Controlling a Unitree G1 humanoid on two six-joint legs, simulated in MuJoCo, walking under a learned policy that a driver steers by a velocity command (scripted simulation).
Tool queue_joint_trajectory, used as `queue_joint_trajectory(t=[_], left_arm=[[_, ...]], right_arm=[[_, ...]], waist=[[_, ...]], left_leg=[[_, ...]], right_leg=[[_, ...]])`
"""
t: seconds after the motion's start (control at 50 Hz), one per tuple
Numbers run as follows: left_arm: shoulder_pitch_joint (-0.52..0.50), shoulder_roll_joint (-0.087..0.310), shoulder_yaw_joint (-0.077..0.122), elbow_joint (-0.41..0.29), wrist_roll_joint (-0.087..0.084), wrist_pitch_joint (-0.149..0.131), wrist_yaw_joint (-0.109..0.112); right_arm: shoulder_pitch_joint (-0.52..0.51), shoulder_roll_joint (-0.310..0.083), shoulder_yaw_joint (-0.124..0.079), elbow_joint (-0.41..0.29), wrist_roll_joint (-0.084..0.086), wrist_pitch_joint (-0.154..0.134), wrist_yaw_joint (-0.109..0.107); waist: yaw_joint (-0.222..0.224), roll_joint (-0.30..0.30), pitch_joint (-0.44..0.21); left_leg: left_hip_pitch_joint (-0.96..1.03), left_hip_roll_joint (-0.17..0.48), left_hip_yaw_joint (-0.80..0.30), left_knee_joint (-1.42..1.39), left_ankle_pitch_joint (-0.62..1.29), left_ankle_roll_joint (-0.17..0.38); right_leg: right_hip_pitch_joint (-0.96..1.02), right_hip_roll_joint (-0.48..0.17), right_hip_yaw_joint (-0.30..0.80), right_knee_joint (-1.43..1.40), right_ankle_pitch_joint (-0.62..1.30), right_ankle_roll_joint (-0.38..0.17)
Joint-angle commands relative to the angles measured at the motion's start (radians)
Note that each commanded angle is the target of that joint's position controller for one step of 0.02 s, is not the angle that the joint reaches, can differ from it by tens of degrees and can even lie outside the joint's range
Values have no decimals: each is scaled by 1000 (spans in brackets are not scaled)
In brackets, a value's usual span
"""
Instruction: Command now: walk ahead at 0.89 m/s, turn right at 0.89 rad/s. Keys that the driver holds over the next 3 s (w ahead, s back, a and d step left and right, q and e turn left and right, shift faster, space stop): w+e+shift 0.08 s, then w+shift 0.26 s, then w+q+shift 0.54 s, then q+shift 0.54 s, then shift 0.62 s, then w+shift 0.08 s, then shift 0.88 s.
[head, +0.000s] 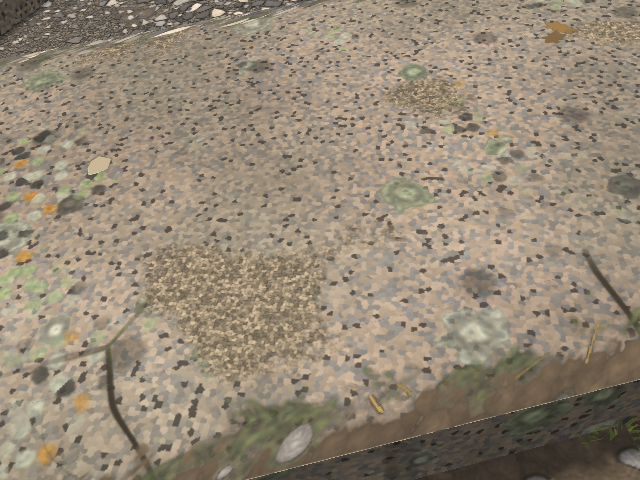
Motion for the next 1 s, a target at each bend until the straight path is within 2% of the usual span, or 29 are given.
queue_joint_trajectory(t=[0.02,0.04,0.1,0.16,0.24,0.32,0.36,0.38,0.42,0.44,0.46,0.48,0.5,0.52,0.56,0.62,0.64,0.66,0.68,0.7,0.72,0.74,0.76,0.78,0.8,0.84,0.86,0.92,1.0], left_arm=[[383,291,76,92,8,-26,51],[341,283,71,46,-9,-33,55],[231,204,47,29,0,-44,72],[171,111,7,16,-11,-83,76],[201,99,-4,55,-26,-116,69],[262,100,-5,92,0,-110,84],[357,81,-19,118,49,-91,102],[223,83,-19,93,59,-87,104],[68,122,-2,72,38,-95,103],[-201,153,15,14,8,-105,97],[-271,-55,-51,-45,33,-142,95],[-73,-145,-79,-109,15,-155,93],[-25,-100,-78,-115,9,-147,82],[-32,-96,-89,-144,31,-135,80],[-242,-154,-120,-254,78,-104,72],[-502,-214,-170,-420,28,-75,79],[-563,-228,-191,-470,25,-84,81],[-498,-206,-202,-467,10,-84,74],[-348,-196,-186,-387,-5,-90,62],[-145,-151,-147,-341,-15,-95,73],[80,-56,-92,-307,5,-80,89],[258,22,-38,-255,30,-53,107],[341,175,9,-194,43,-69,106],[232,200,25,-169,17,-66,98],[102,110,18,-150,7,-70,79],[82,-73,-19,5,2,-98,69],[94,-182,-46,78,15,-104,70],[251,-220,-54,194,22,-149,87],[104,-97,-33,179,2,-174,111]], right_arm=[[-140,18,22,-187,11,-21,25],[-276,-11,29,-233,-16,-39,30],[-232,-54,34,-192,-19,-62,26],[-169,-39,46,-167,-25,-16,31],[-289,15,77,-214,-6,-10,36],[-276,-3,75,-246,-10,11,-6],[-314,0,82,-254,-4,-6,-16],[-199,20,88,-236,12,-21,-16],[125,-64,37,-131,31,-16,-19],[449,-114,4,-12,24,-25,-18],[424,-79,10,85,32,-7,-5],[312,-63,22,58,-10,-15,4],[280,-41,14,37,-18,-6,3],[229,-25,11,35,-9,1,-4],[196,30,38,75,10,-22,-19],[196,58,61,134,16,-56,-8],[208,60,61,172,41,-51,-12],[156,52,62,143,61,-32,-33],[138,48,59,95,116,-30,-37],[205,-91,31,67,126,-63,-22],[137,-286,-45,32,117,-93,-1],[65,-348,-91,13,93,-111,8],[9,-175,-72,-52,95,-128,37],[-2,-30,-57,-128,73,-132,58],[13,80,-38,-159,44,-115,52],[-96,238,27,-219,7,-77,31],[-145,227,36,-230,-2,-49,21],[-175,210,46,-240,42,7,16],[-269,115,30,-280,24,47,11]], waist=[[153,-530,-21],[170,-403,-23],[67,-61,50],[5,-80,57],[15,-67,110],[0,-116,53],[29,-50,24],[-68,-87,-25],[-245,-150,-105],[-473,-31,-57],[-316,217,71],[-80,221,53],[-66,114,-95],[-16,49,-32],[15,-45,185],[21,26,357],[21,-11,380],[51,-68,309],[70,-137,122],[149,-60,-156],[287,69,-327],[383,108,-464],[326,-274,-478],[232,-513,-479],[114,-304,-391],[20,-87,-30],[6,-54,39],[0,-18,131],[-75,-60,177]], left_leg=[[-789,-129,-87,796,50,83],[-1007,-198,-337,961,-32,75],[-906,-56,-407,793,204,112],[-782,-57,-375,693,279,88],[-725,-116,-287,391,412,88],[-928,-114,-317,606,158,168],[-1022,-200,-175,655,9,222],[-760,-204,-205,459,67,260],[-272,-227,-278,117,314,260],[-14,-211,-276,-211,616,301],[152,-79,-493,-141,1018,325],[298,33,-750,33,1521,394],[402,106,-878,-31,1128,491],[264,129,-943,-135,656,514],[-50,84,-848,-241,354,445],[-454,-11,-686,-482,232,364],[-532,-52,-618,-573,269,324],[-752,-85,-540,-713,480,356],[-861,-158,-469,-650,977,379],[-746,-84,-525,-439,1687,381],[-505,-37,-557,-133,2027,353],[-360,-25,-587,227,2124,299],[-457,-200,-574,691,1236,254],[-682,-354,-575,1217,424,229],[-834,-280,-581,1474,413,236],[-1048,-169,-524,1513,385,275],[-1056,-146,-501,1536,409,268],[-1176,-181,-495,1433,144,261],[-856,-250,-303,666,297,221]], right_leg=[[655,-86,530,-395,-407,-191],[691,-148,864,-558,-411,-225],[502,-138,607,-514,-101,-135],[378,-65,450,-562,166,-124],[360,32,260,-580,616,-91],[681,-109,315,-469,969,-114],[877,-64,252,-243,1612,-77],[732,-56,216,-138,1785,-39],[527,-55,259,142,1707,-11],[279,113,164,704,1369,32],[-209,274,116,1061,42,49],[-501,252,237,1191,9,53],[-612,191,226,1301,7,63],[-701,143,208,1397,-46,51],[-945,86,162,1598,-218,31],[-920,27,49,1478,-388,25],[-825,-14,28,1196,-384,6],[-371,-15,-27,841,-248,20],[146,77,-98,674,-34,33],[512,155,-65,713,-48,35],[559,153,41,562,-126,35],[568,107,194,428,-296,20],[576,-120,663,41,-451,-20],[587,-309,1177,-369,-288,-81],[516,-337,1157,-360,-380,-115],[305,-276,786,-306,-395,-61],[224,-258,622,-274,-190,-13],[346,-220,329,-292,357,30],[244,-69,-83,-512,656,144]])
